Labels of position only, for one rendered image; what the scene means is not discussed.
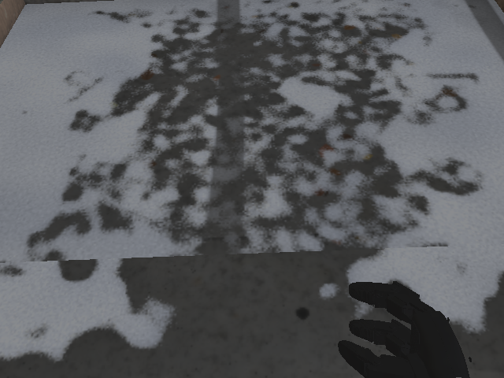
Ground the robot right hand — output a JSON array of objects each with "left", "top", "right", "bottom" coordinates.
[{"left": 338, "top": 281, "right": 472, "bottom": 378}]

